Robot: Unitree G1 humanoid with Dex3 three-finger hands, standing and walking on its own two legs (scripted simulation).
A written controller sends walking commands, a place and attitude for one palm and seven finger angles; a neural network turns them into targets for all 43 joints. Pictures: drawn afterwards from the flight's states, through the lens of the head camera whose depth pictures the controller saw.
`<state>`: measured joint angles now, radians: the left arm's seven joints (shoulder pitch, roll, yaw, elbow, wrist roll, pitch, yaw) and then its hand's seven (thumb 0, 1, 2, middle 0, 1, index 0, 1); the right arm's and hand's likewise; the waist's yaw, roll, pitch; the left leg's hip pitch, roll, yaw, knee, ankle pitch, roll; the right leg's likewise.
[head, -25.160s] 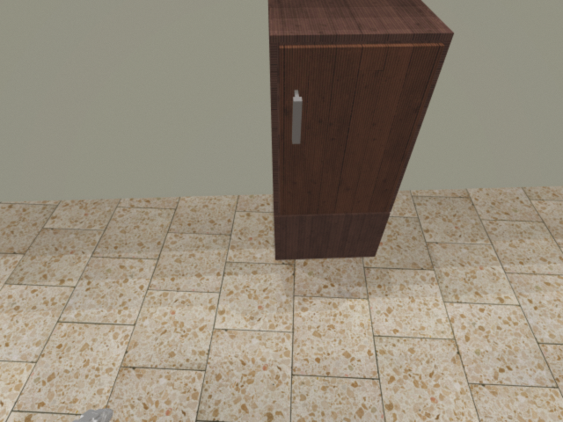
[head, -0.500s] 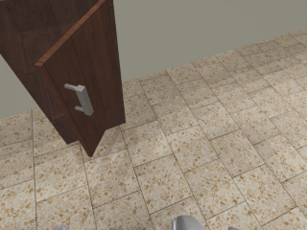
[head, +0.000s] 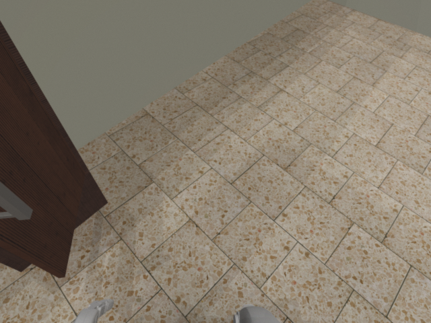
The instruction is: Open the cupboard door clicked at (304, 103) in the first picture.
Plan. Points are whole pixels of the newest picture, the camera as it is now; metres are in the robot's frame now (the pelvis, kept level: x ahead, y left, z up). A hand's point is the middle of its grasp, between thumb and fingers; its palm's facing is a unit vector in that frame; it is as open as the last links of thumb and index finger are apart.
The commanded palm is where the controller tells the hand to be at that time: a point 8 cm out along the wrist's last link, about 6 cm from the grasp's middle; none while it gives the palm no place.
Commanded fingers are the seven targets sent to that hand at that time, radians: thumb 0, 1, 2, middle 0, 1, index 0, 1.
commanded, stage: walk to a spot facing it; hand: left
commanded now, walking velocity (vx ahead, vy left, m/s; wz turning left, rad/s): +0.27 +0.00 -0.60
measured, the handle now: out of the picture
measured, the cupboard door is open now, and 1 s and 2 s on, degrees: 47 47 47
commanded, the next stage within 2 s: turn to face it in 1.68 s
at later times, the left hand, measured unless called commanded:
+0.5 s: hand (145, 314) +0.16 +0.15 -0.17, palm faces -0.23 -0.96 -0.18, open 7.4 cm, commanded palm none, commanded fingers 0.00 0.90 0.90 -0.20 -0.30 -0.20 -0.30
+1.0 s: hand (244, 169) +0.53 -0.07 -0.15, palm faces -0.52 -0.82 -0.23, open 7.4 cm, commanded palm none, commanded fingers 0.00 0.90 0.90 -0.20 -0.30 -0.20 -0.30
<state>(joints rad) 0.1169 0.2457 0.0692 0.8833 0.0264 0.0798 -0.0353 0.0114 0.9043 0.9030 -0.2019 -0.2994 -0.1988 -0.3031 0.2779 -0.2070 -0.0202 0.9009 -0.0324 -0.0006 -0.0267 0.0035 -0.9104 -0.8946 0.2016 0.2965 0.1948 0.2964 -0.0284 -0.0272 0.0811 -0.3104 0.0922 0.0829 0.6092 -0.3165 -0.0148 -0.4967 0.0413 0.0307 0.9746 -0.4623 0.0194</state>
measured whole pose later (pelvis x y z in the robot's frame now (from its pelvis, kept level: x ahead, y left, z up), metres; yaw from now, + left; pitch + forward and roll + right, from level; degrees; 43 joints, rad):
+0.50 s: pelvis +0.11 -0.04 +0.01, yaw -17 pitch +1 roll +0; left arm 0.33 0.21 0.07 1.00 0.03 -0.01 -0.03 0.01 0.90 0.90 -0.20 -0.30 -0.20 -0.30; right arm 0.15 -0.23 -0.06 0.89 -0.02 -0.02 0.02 0.01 -0.91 -0.89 0.20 0.30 0.19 0.30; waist 0.03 -0.03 0.07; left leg -0.44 0.07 0.06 0.69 -0.29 -0.06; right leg -0.12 0.03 0.06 0.45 -0.34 -0.02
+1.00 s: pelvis +0.29 -0.16 -0.01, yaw -29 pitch +0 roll +1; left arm 0.03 0.21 0.06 0.92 0.02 -0.05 -0.03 0.01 0.91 0.90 -0.20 -0.30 -0.19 -0.30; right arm 0.44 -0.19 -0.03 1.13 -0.01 0.00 0.01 0.01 -0.91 -0.89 0.20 0.30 0.20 0.30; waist -0.06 0.02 0.11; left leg -0.26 0.15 0.11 1.03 -0.50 -0.04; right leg -0.38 -0.03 -0.12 0.67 -0.28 -0.06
